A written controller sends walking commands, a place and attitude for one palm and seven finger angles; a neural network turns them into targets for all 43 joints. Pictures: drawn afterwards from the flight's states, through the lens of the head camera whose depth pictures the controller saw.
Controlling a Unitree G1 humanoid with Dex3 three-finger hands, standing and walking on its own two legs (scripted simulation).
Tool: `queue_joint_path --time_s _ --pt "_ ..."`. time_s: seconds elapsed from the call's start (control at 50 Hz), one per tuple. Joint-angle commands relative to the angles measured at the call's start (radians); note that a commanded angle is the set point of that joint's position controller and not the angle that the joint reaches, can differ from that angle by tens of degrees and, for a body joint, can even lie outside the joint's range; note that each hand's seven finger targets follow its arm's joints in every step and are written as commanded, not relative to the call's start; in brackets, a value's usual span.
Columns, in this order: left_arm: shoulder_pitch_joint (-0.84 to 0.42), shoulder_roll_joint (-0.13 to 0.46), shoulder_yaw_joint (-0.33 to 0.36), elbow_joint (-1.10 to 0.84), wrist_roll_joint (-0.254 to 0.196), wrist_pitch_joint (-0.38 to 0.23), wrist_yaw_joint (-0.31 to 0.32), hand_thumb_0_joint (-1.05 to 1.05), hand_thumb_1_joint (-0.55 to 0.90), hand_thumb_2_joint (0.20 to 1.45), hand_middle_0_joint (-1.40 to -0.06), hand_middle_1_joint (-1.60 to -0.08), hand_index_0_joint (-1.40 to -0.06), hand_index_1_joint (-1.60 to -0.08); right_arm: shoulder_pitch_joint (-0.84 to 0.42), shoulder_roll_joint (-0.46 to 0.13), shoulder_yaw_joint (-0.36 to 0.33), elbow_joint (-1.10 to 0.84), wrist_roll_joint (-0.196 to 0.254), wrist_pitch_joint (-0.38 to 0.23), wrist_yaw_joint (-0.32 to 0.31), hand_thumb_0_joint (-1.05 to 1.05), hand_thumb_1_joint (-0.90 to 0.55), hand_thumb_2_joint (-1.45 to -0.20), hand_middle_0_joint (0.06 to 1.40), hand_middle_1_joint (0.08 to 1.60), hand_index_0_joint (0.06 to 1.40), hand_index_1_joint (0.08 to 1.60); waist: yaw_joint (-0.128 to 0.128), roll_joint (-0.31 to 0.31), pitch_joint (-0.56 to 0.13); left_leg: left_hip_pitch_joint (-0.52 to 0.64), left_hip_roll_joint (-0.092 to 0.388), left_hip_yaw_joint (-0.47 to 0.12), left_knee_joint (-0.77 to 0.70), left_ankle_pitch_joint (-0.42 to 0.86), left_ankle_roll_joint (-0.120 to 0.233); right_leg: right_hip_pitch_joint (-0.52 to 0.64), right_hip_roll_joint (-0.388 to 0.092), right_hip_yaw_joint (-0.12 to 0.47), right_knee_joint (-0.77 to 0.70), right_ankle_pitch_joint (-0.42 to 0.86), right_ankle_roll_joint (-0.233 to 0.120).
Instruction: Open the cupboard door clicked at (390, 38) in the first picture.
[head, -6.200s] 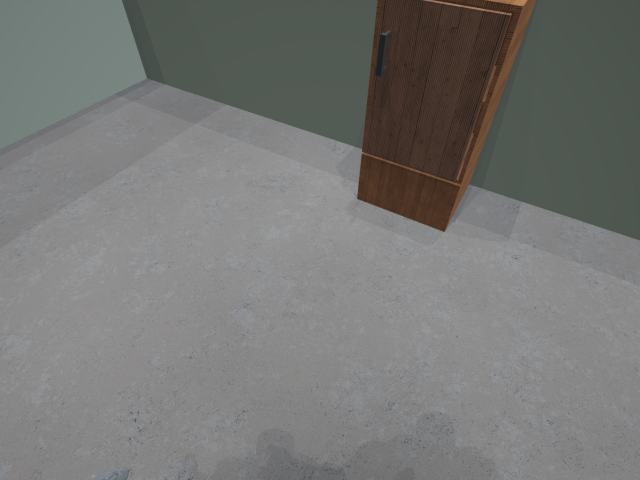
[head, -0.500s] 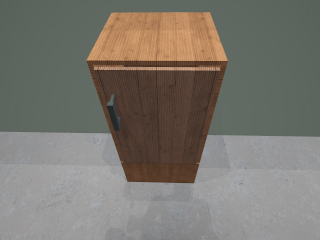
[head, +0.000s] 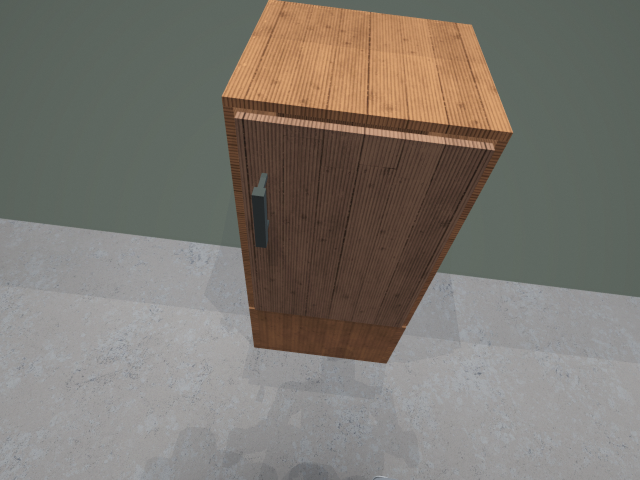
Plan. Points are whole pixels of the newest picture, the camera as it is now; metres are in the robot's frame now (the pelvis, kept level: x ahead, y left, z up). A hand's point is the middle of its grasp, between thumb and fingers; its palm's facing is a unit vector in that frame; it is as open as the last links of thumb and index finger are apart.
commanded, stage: come to a stop and stand still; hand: left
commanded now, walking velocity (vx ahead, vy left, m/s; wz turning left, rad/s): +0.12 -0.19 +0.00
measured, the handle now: (262, 211) +0.55 +0.14 -0.04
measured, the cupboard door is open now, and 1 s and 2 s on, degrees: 0 0 0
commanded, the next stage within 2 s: look again from close up in 0.88 s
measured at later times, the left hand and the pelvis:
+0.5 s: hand out of the picture +0.01 +0.13 -0.16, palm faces +0.00 -0.98 -0.21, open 7.3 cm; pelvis -0.01 -0.04 +0.01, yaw -1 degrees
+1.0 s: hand out of the picture -0.01 +0.09 -0.17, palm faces +0.05 -0.99 -0.15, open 7.3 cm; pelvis +0.01 -0.06 +0.01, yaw -1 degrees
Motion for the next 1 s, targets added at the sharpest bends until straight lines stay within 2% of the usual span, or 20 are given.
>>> queue_joint_path --time_s 0.0,0.06,0.1,0.16,0.22,0.26,0.28,0.3,0.32,0.34,0.36,0.38,0.42,0.46,0.5,0.7,0.9,0.94,0.96,0.98 --pt "0.08 0.049 0.004 -0.005 0.006 -0.027 -0.026 0.0 0.9 0.9 -0.2 -0.3 -0.2 -0.3 -0.019 -0.161 -0.019 -0.043 0.0 -0.027 -0.018 0.0 -0.9 -0.9 0.2 0.3 0.2 0.3 0.004 0.187 -0.018 -0.007 0.248 -0.242 -0.39 -0.029 0.085 -0.048 0.009 0.084 0.212 0.02 0.014" --pt "0.081 0.044 -0.003 0.001 0.006 -0.029 -0.029 0.0 0.9 0.9 -0.2 -0.3 -0.2 -0.3 0.056 -0.164 -0.027 -0.011 0.004 -0.029 -0.022 0.0 -0.9 -0.9 0.2 0.3 0.2 0.3 -0.026 0.168 -0.036 0.107 0.254 -0.219 -0.378 0.061 0.097 -0.074 0.005 0.067 0.178 0.025 0.027" --pt "0.068 0.033 -0.01 -0.001 0.005 -0.031 -0.03 0.0 0.9 0.9 -0.2 -0.3 -0.2 -0.3 0.097 -0.164 -0.032 0.007 0.004 -0.031 -0.026 0.0 -0.9 -0.9 0.2 0.3 0.2 0.3 -0.044 0.162 -0.046 0.187 0.272 -0.22 -0.356 0.188 0.11 -0.087 -0.005 0.057 0.118 0.002 0.032" --pt "0.046 0.016 -0.018 -0.003 0.001 -0.03 -0.029 0.0 0.9 0.9 -0.2 -0.3 -0.2 -0.3 0.137 -0.177 -0.039 0.035 0.002 -0.025 -0.026 0.0 -0.9 -0.9 0.2 0.3 0.2 0.3 -0.065 0.188 -0.059 0.206 0.282 -0.221 -0.324 0.288 0.125 -0.032 -0.005 0.033 0.027 -0.055 0.027" --pt "0.069 -0.008 -0.029 0.017 -0.005 -0.037 -0.025 0.0 0.9 0.9 -0.2 -0.3 -0.2 -0.3 0.127 -0.184 -0.041 0.051 0.002 -0.023 -0.021 0.0 -0.9 -0.9 0.2 0.3 0.2 0.3 -0.056 0.222 -0.085 0.18 0.265 -0.214 -0.3 0.299 0.121 0.067 0.005 0.007 -0.115 -0.057 0.015" --pt "0.124 -0.016 -0.032 0.046 -0.007 -0.046 -0.02 0.0 0.9 0.9 -0.2 -0.3 -0.2 -0.3 0.117 -0.174 -0.039 0.063 0.007 -0.022 -0.018 0.0 -0.9 -0.9 0.2 0.3 0.2 0.3 -0.032 0.217 -0.098 0.146 0.23 -0.188 -0.264 0.285 0.095 0.155 0.014 -0.019 -0.26 0.055 0.007" --pt "0.154 -0.01 -0.034 0.062 -0.007 -0.053 -0.017 0.0 0.9 0.9 -0.2 -0.3 -0.2 -0.3 0.112 -0.161 -0.036 0.071 0.012 -0.023 -0.016 0.0 -0.9 -0.9 0.2 0.3 0.2 0.3 -0.016 0.187 -0.101 0.114 0.201 -0.163 -0.228 0.278 0.068 0.224 0.014 -0.026 -0.377 0.159 0.006" --pt "0.174 0.011 -0.032 0.072 -0.005 -0.062 -0.01 0.0 0.9 0.9 -0.2 -0.3 -0.2 -0.3 0.121 -0.13 -0.031 0.075 0.018 -0.025 -0.013 0.0 -0.9 -0.9 0.2 0.3 0.2 0.3 -0.011 0.132 -0.096 0.052 0.164 -0.126 -0.185 0.224 0.03 0.299 -0.026 0.019 -0.455 0.225 -0.002" --pt "0.161 0.048 -0.033 0.077 -0.004 -0.07 -0.003 0.0 0.9 0.9 -0.2 -0.3 -0.2 -0.3 0.122 -0.086 -0.02 0.076 0.025 -0.026 -0.008 0.0 -0.9 -0.9 0.2 0.3 0.2 0.3 -0.021 0.035 -0.069 -0.022 0.112 -0.069 -0.143 0.132 -0.012 0.318 -0.114 0.111 -0.479 0.23 -0.033" --pt "0.144 0.067 -0.035 0.075 -0.008 -0.074 -0.001 0.0 0.9 0.9 -0.2 -0.3 -0.2 -0.3 0.109 -0.05 -0.006 0.072 0.025 -0.024 -0.001 0.0 -0.9 -0.9 0.2 0.3 0.2 0.3 -0.027 -0.007 -0.048 -0.015 0.068 -0.032 -0.144 0.05 -0.034 0.259 -0.175 0.146 -0.499 0.211 -0.065" --pt "0.127 0.074 -0.034 0.078 -0.007 -0.08 -0.001 0.0 0.9 0.9 -0.2 -0.3 -0.2 -0.3 0.1 -0.035 0.004 0.076 0.015 -0.016 -0.001 0.0 -0.9 -0.9 0.2 0.3 0.2 0.3 -0.028 -0.103 -0.019 0.003 0.046 -0.017 -0.136 0.036 -0.045 0.191 -0.173 0.169 -0.518 0.191 -0.087" --pt "0.115 0.062 -0.036 0.08 -0.007 -0.083 0.001 0.0 0.9 0.9 -0.2 -0.3 -0.2 -0.3 0.103 -0.037 0.005 0.086 0.01 -0.009 -0.001 0.0 -0.9 -0.9 0.2 0.3 0.2 0.3 -0.028 -0.168 0.021 0.036 0.054 -0.014 -0.123 0.028 -0.044 0.124 -0.161 0.162 -0.544 0.135 -0.092" --pt "0.093 0.028 -0.046 0.08 -0.011 -0.082 0.002 0.0 0.9 0.9 -0.2 -0.3 -0.2 -0.3 0.151 -0.041 0.009 0.122 0.009 -0.013 -0.001 0.0 -0.9 -0.9 0.2 0.3 0.2 0.3 -0.043 -0.084 0.043 0.078 0.068 -0.025 -0.154 0.122 -0.042 0.1 -0.116 0.117 -0.515 0.132 -0.08" --pt "0.105 0.02 -0.048 0.083 -0.016 -0.08 0.002 0.0 0.9 0.9 -0.2 -0.3 -0.2 -0.3 0.173 -0.046 0.011 0.145 0.011 -0.017 -0.003 0.0 -0.9 -0.9 0.2 0.3 0.2 0.3 -0.036 0.002 0.041 0.08 0.083 -0.037 -0.177 0.17 -0.039 0.128 -0.081 0.086 -0.492 0.132 -0.061" --pt "0.124 0.015 -0.047 0.089 -0.018 -0.079 0.003 0.0 0.9 0.9 -0.2 -0.3 -0.2 -0.3 0.174 -0.047 0.012 0.151 0.012 -0.019 -0.006 0.0 -0.9 -0.9 0.2 0.3 0.2 0.3 -0.028 0.03 0.037 0.076 0.087 -0.039 -0.177 0.183 -0.039 0.152 -0.072 0.081 -0.484 0.162 -0.057" --pt "0.155 -0.001 -0.045 0.094 -0.016 -0.081 0.009 0.0 0.9 0.9 -0.2 -0.3 -0.2 -0.3 0.188 -0.031 0.013 0.164 0.015 -0.013 -0.013 0.0 -0.9 -0.9 0.2 0.3 0.2 0.3 -0.027 0.019 0.034 0.09 0.089 -0.029 -0.165 0.191 -0.044 0.175 -0.07 0.075 -0.487 0.234 -0.061" --pt "0.194 -0.016 -0.045 0.105 -0.012 -0.086 0.013 0.0 0.9 0.9 -0.2 -0.3 -0.2 -0.3 0.163 -0.033 0.011 0.155 0.016 -0.02 -0.021 0.0 -0.9 -0.9 0.2 0.3 0.2 0.3 -0.022 0.04 -0.011 0.125 0.094 -0.029 -0.147 0.267 -0.04 0.221 -0.068 0.06 -0.444 0.426 -0.055" --pt "0.193 -0.015 -0.043 0.105 -0.012 -0.085 0.013 0.0 0.9 0.9 -0.2 -0.3 -0.2 -0.3 0.157 -0.035 0.012 0.154 0.017 -0.02 -0.022 0.0 -0.9 -0.9 0.2 0.3 0.2 0.3 -0.021 0.05 -0.005 0.122 0.096 -0.028 -0.148 0.269 -0.04 0.226 -0.067 0.054 -0.441 0.427 -0.053" --pt "0.298 0.017 -0.04 0.129 0.005 -0.122 0.051 0.0 0.9 0.9 -0.2 -0.3 -0.2 -0.3 0.018 -0.063 0.01 0.066 0.023 -0.041 -0.01 0.0 -0.9 -0.9 0.2 0.3 0.2 0.3 0.038 -0.013 0.028 -0.023 0.073 0.017 0.121 0.137 -0.059 0.209 -0.15 0.188 -0.438 0.994 0.029" --pt "0.269 0.061 -0.034 0.09 0.009 -0.132 0.047 0.0 0.9 0.9 -0.2 -0.3 -0.2 -0.3 0.048 -0.031 0.018 -0.001 0.021 -0.029 -0.004 0.0 -0.9 -0.9 0.2 0.3 0.2 0.3 -0.019 -0.005 0.026 -0.097 0.036 -0.006 0.112 -0.046 -0.042 0.311 -0.197 0.148 -0.372 1.233 -0.016"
